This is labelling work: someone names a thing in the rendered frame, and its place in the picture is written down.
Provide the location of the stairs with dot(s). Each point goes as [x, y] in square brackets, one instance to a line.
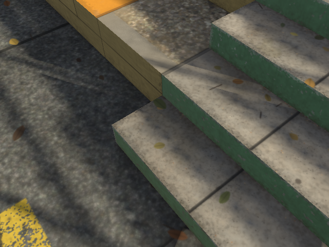
[238, 143]

